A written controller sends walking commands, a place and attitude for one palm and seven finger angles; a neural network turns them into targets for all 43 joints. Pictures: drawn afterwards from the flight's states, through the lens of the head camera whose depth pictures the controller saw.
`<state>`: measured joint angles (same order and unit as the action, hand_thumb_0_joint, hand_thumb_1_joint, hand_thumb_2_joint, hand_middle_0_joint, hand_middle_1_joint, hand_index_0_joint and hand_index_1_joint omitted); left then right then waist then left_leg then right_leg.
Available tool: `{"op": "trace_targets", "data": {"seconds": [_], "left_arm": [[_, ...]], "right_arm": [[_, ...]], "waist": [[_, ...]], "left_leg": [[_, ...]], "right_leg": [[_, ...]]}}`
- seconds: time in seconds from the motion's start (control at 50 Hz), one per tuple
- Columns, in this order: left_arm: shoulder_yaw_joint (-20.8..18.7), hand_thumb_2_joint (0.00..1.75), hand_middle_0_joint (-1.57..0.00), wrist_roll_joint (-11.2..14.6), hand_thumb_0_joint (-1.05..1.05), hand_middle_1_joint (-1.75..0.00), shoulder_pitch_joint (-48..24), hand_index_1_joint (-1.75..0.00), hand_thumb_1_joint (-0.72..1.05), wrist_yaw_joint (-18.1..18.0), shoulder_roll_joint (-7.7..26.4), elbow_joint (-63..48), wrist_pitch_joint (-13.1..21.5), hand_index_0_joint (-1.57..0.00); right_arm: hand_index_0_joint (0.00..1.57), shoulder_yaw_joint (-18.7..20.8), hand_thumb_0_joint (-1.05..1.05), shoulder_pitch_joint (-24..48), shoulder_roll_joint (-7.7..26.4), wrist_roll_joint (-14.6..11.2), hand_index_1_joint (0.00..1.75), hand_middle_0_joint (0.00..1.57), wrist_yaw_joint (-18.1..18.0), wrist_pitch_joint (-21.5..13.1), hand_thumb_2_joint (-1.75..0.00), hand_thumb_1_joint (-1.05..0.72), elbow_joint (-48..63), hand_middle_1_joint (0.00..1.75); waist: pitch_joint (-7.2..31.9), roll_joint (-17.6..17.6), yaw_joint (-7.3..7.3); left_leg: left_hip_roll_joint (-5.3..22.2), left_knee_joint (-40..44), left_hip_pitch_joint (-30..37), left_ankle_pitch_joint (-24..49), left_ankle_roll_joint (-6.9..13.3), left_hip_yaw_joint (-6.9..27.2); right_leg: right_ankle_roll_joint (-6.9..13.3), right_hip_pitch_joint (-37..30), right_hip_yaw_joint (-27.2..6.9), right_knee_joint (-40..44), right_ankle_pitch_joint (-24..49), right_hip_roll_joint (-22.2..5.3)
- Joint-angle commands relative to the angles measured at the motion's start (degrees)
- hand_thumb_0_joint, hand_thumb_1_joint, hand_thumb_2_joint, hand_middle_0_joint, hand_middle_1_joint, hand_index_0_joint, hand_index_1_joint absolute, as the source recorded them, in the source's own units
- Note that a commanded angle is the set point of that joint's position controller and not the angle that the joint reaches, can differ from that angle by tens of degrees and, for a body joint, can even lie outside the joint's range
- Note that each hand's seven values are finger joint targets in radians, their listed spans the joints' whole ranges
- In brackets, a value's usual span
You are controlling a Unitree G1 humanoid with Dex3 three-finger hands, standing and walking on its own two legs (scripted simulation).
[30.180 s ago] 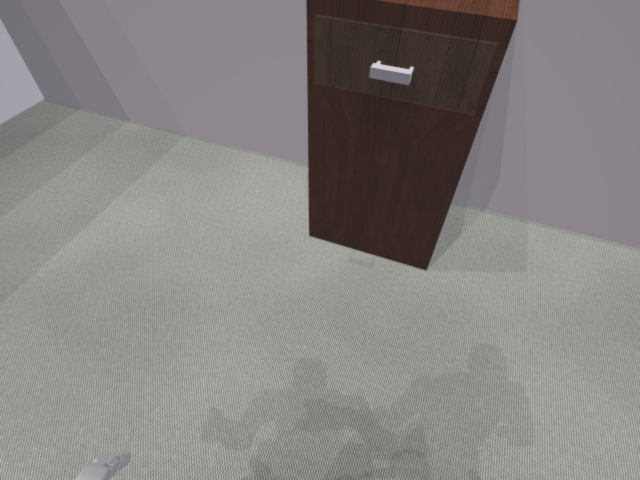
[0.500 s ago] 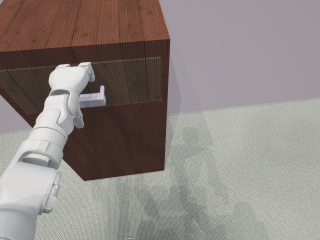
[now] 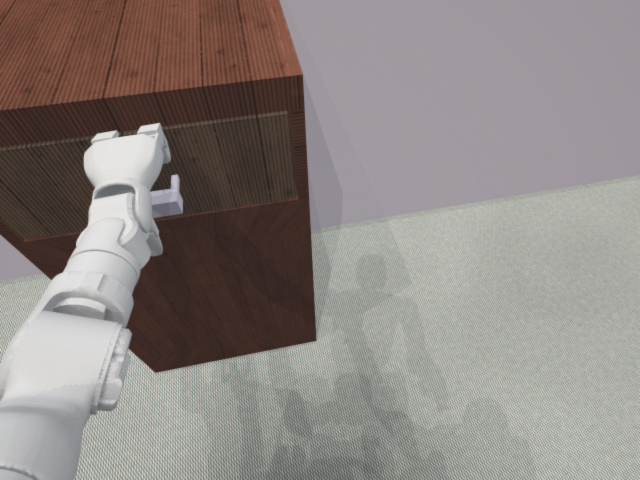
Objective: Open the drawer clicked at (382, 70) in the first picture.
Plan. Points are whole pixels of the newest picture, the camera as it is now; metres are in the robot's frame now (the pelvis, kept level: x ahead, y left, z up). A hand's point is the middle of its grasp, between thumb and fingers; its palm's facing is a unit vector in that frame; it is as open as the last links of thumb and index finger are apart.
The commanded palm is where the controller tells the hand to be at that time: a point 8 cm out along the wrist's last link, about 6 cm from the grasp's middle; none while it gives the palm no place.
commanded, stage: lower the fingers behind the handle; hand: left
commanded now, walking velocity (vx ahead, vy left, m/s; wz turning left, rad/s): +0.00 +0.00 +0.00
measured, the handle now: (144, 195) +0.53 +0.23 +0.04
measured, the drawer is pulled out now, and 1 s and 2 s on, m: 0.00 0.00 0.00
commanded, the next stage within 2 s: lift the hand off the handle in 0.94 s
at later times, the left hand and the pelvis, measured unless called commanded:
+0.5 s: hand (132, 211) +0.49 +0.24 +0.05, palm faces +0.03 -0.02 -1.00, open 13.5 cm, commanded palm +0.47 +0.24 +0.08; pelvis +0.00 +0.01 -0.01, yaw +1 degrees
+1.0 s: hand (131, 214) +0.48 +0.24 +0.05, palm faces +0.01 +0.00 -1.00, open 13.6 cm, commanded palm +0.47 +0.23 +0.07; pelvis -0.02 +0.02 -0.02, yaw +0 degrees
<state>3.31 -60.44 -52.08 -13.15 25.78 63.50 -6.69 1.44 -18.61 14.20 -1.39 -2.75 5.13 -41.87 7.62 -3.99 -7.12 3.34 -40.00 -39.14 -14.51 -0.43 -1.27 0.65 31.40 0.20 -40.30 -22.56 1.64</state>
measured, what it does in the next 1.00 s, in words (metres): stands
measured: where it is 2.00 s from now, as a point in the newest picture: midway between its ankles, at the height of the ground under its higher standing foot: outside the picture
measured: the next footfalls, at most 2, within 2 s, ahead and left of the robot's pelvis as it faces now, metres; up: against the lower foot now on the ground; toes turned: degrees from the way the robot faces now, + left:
none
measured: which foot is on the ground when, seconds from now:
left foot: down 0.00-1.00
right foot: down 0.00-1.00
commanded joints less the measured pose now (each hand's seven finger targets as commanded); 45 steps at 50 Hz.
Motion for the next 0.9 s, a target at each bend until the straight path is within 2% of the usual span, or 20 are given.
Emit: {"op": "trace_targets", "data": {"seconds": [0.0, 0.02, 0.06, 0.12, 0.18, 0.2, 0.24, 0.28, 0.34, 0.4, 0.46, 0.5, 0.52, 0.56, 0.6, 0.66, 0.72, 0.74, 0.76, 0.88], "left_arm": [[-3.63, 0.3, -0.3, -0.56, 0.0, -1.2, -18.14, -1.2, -0.5, 0.71, 18.14, -4.71, 0.3, -0.3], [-2.81, 0.3, -0.3, -0.69, 0.0, -1.2, -17.17, -1.2, -0.5, 0.67, 17.46, -4.14, 0.84, -0.3], [-2.69, 0.3, -0.3, -0.51, 0.0, -1.2, -17.83, -1.2, -0.5, 0.38, 17.16, -6.11, 2.25, -0.3], [-3.47, 0.3, -0.3, -0.12, 0.0, -1.2, -21.56, -1.2, -0.5, -0.34, 17.53, -13.89, 6.45, -0.3], [-6.03, 0.3, -0.3, -0.52, 0.0, -1.2, -21.35, -1.2, -0.5, -2.62, 19.24, -19.04, 9.39, -0.3], [-5.45, 0.3, -0.3, -0.53, 0.0, -1.2, -20.52, -1.2, -0.5, -3.27, 17.9, -17.68, 8.75, -0.3], [-2.25, 0.3, -0.3, -0.24, 0.0, -1.2, -18.19, -1.2, -0.5, -4.46, 12.52, -13.78, 7.06, -0.3], [-3.78, 0.3, -0.3, -0.31, 0.0, -1.2, -19.75, -1.2, -0.5, -5.57, 14.83, -13.93, 5.81, -0.3], [-1.7, 0.3, -0.3, -0.65, 0.0, -1.2, -20.36, -1.2, -0.5, -6.07, 12.55, -11.15, 3.04, -0.3], [-3.76, 0.3, -0.3, -0.54, 0.0, -1.2, -18.71, -1.2, -0.5, -5.57, 15.06, -7.41, 0.48, -0.3], [-0.86, 0.3, -0.3, -0.9, 0.0, -1.2, -17.47, -1.2, -0.5, -4.61, 11.92, -4.75, -1.25, -0.3], [-1.11, 0.3, -0.3, -0.99, 0.0, -1.2, -18.82, -1.2, -0.5, -4.11, 12.38, -4.7, -1.39, -0.3], [0.28, 0.3, -0.3, -1.55, 0.0, -1.2, -19.99, -1.2, -0.5, -4.02, 11.57, -4.49, -1.48, -0.3], [1.25, 0.3, -0.3, -1.66, 0.0, -1.2, -20.35, -1.2, -0.5, -3.78, 10.15, -4.58, -1.42, -0.3], [-1.17, 0.3, -0.3, -1.65, 0.0, -1.2, -20.09, -1.2, -0.5, -3.47, 12.92, -4.62, -0.94, -0.3], [1.03, 0.3, -0.3, -1.8, 0.0, -1.2, -21.79, -1.2, -0.5, -3.16, 10.95, -3.64, -0.36, -0.3], [0.31, 0.3, -0.3, -1.05, 0.0, -1.2, -24.12, -1.2, -0.5, -3.24, 11.87, -4.97, 0.92, -0.3], [0.75, 0.3, -0.3, -0.99, 0.0, -1.2, -23.1, -1.2, -0.5, -3.18, 10.86, -3.99, 0.78, -0.3], [1.96, 0.3, -0.3, -0.73, 0.0, -1.2, -24.54, -1.2, -0.5, -3.21, 9.44, -4.96, 0.91, -0.3], [0.66, 0.3, -0.3, -0.62, 0.0, -1.2, -24.42, -1.2, -0.5, -3.86, 10.51, -5.28, 0.76, -0.3]], "right_arm": [[0.2, 3.05, 0.0, -5.38, 9.49, -0.15, 0.3, 0.2, -0.92, -1.41, -0.9, -0.9, 4.89, 0.3], [0.2, 3.05, 0.0, -5.54, 9.5, -0.22, 0.3, 0.2, -0.92, -1.57, -0.9, -0.9, 5.29, 0.3], [0.2, 3.21, 0.0, -5.91, 9.59, -0.13, 0.3, 0.2, -0.87, -1.91, -0.9, -0.9, 5.59, 0.3], [0.2, 4.15, 0.0, -6.76, 9.21, 0.23, 0.3, 0.2, -0.82, -2.77, -0.9, -0.9, 5.52, 0.3], [0.2, 4.93, 0.0, -7.55, 8.78, 0.54, 0.3, 0.2, -0.93, -3.21, -0.9, -0.9, 4.59, 0.3], [0.2, 5.13, 0.0, -7.92, 8.85, 0.63, 0.3, 0.2, -0.76, -3.11, -0.9, -0.9, 3.86, 0.3], [0.2, 5.32, 0.0, -8.43, 8.9, 0.38, 0.3, 0.2, -0.07, -3.32, -0.9, -0.9, 2.78, 0.3], [0.2, 5.28, 0.0, -8.37, 9.36, 0.55, 0.3, 0.2, 0.39, -3.25, -0.9, -0.9, 2.23, 0.3], [0.2, 5.25, 0.0, -8.57, 9.15, 0.65, 0.3, 0.2, 0.8, -2.75, -0.9, -0.9, 1.62, 0.3], [0.2, 4.91, 0.0, -8.73, 9.75, 0.83, 0.3, 0.2, 1.01, -1.97, -0.9, -0.9, 1.33, 0.3], [0.2, 4.56, 0.0, -8.16, 9.46, 0.77, 0.3, 0.2, 1.07, -1.23, -0.9, -0.9, 2.15, 0.3], [0.2, 4.42, 0.0, -8.02, 9.65, 0.86, 0.3, 0.2, 1.07, -0.9, -0.9, -0.9, 2.4, 0.3], [0.2, 4.23, 0.0, -7.79, 9.58, 0.9, 0.3, 0.2, 0.92, -0.74, -0.9, -0.9, 2.69, 0.3], [0.2, 4.09, 0.0, -7.57, 9.26, 1.0, 0.3, 0.2, 0.89, -0.78, -0.9, -0.9, 3.27, 0.3], [0.2, 4.06, 0.0, -7.53, 9.5, 1.2, 0.3, 0.2, 0.64, -0.7, -0.9, -0.9, 3.63, 0.3], [0.2, 3.67, 0.0, -7.51, 9.24, 0.98, 0.3, 0.2, 0.28, -1.0, -0.9, -0.9, 4.4, 0.3], [0.2, 3.78, 0.0, -7.88, 9.21, 1.13, 0.3, 0.2, 0.02, -1.6, -0.9, -0.9, 4.67, 0.3], [0.2, 3.76, 0.0, -8.16, 9.0, 1.11, 0.3, 0.2, 0.02, -1.69, -0.9, -0.9, 4.66, 0.3], [0.2, 3.79, 0.0, -8.16, 8.96, 1.16, 0.3, 0.2, 0.11, -1.97, -0.9, -0.9, 4.57, 0.3], [0.2, 4.03, 0.0, -9.12, 9.16, 1.18, 0.3, 0.2, 0.13, -2.48, -0.9, -0.9, 3.87, 0.3]], "waist": [[13.28, 9.27, 0.34], [11.5, 7.95, 0.15], [12.19, 7.18, 0.17], [17.92, 2.89, -0.13], [23.77, -0.48, 0.56], [23.56, 1.35, 0.05], [18.42, 2.31, -1.0], [18.81, 0.71, -0.4], [18.71, -0.11, -1.07], [18.81, 2.98, -0.49], [16.34, 3.29, -0.82], [15.74, 3.84, -1.01], [14.88, 3.14, -1.71], [14.24, 2.09, -1.54], [15.46, 3.06, -1.01], [13.22, 4.27, -2.21], [16.0, 2.54, -2.39], [15.86, 2.27, -2.04], [16.03, 2.14, -2.67], [18.98, 2.15, -1.91]], "left_leg": [[-4.1, 1.41, 10.45, 4.21, 3.26, -2.12], [-4.11, 1.41, 9.85, 3.28, 3.19, -2.24], [-4.07, 0.84, 9.8, 3.25, 3.2, -2.07], [-3.83, -1.0, 13.04, 6.19, 3.42, -1.97], [-3.98, -3.23, 15.46, 10.42, 3.41, -1.6], [-4.03, -3.61, 15.01, 11.59, 3.36, -1.22], [-3.69, -3.42, 14.45, 9.96, 3.12, -0.99], [-3.59, -3.14, 14.42, 10.03, 2.92, -0.82], [-3.76, -3.6, 14.81, 11.34, 2.91, -0.91], [-3.75, -3.27, 13.01, 11.62, 2.9, -0.89], [-3.73, -2.82, 12.59, 10.29, 2.72, -0.76], [-3.5, -2.55, 12.62, 9.17, 2.86, -0.5], [-3.44, -2.53, 12.46, 8.14, 2.85, -0.5], [-3.38, -2.25, 12.72, 6.63, 2.77, -0.21], [-3.27, -2.46, 12.16, 6.14, 2.89, -0.02], [-3.22, -2.31, 10.49, 1.87, 2.8, 0.47], [-3.01, -2.74, 11.61, 0.89, 2.86, 0.84], [-3.0, -2.74, 11.64, 0.63, 2.69, 1.04], [-2.91, -2.93, 11.89, 0.33, 2.74, 1.03], [-2.69, -3.44, 12.29, 0.99, 2.71, 1.32]], "right_leg": [[-0.93, -2.6, -0.61, 7.77, 15.15, 1.04], [-0.98, -0.92, -0.66, 7.71, 13.92, 1.08], [-0.86, 0.03, -0.66, 7.14, 13.48, 1.17], [-0.58, -0.23, -1.24, 5.65, 16.2, 1.33], [-0.12, -0.93, -1.39, 3.54, 20.21, 1.84], [-0.05, -0.88, -0.87, 3.2, 21.16, 2.05], [-0.04, 4.34, 0.36, 3.59, 17.65, 2.52], [0.26, 4.88, 0.59, 3.34, 16.35, 2.68], [0.35, 5.79, 0.92, 3.05, 17.11, 2.85], [0.3, 3.98, 1.05, 3.13, 18.26, 2.77], [0.21, 6.07, 1.59, 3.12, 15.91, 2.78], [0.33, 6.97, 1.7, 3.4, 13.79, 2.85], [0.23, 8.39, 1.73, 3.23, 12.47, 2.77], [0.41, 9.74, 2.05, 3.19, 10.07, 2.8], [0.45, 8.59, 1.74, 3.05, 9.92, 2.72], [0.19, 11.37, 2.06, 2.77, 6.03, 2.65], [0.25, 12.0, 1.75, 1.97, 5.08, 2.59], [0.41, 12.72, 2.14, 1.55, 4.58, 2.66], [0.26, 13.35, 2.06, 1.6, 4.46, 2.65], [0.37, 13.07, 1.94, 1.06, 4.66, 2.83]]}}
